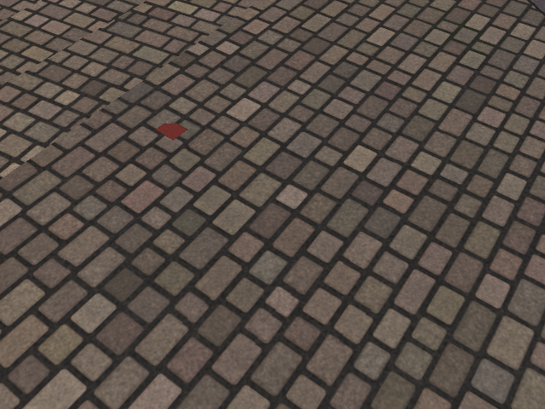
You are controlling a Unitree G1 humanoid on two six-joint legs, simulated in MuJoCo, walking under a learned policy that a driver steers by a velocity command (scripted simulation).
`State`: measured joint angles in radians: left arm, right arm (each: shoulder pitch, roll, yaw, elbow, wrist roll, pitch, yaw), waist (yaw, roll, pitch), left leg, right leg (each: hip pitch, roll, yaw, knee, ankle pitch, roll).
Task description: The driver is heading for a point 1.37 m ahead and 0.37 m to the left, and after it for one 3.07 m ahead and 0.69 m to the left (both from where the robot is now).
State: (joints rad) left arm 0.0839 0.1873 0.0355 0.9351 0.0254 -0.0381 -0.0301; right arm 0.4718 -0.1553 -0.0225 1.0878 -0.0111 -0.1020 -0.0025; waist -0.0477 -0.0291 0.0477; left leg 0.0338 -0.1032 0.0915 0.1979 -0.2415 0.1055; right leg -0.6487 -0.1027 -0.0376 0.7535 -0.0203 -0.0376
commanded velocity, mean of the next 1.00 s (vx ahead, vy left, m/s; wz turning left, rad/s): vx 0.50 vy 0.00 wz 0.00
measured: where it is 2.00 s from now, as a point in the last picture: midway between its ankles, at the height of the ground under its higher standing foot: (267, 275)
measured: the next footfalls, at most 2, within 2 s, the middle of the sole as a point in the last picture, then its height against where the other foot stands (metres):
right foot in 0.16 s outside the picture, level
left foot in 0.72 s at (239, 368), level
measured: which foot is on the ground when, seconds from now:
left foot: down 0.00-0.16, up 0.18-0.70, down 0.72-1.00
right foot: up 0.00-0.14, down 0.16-0.74, up 0.76-1.00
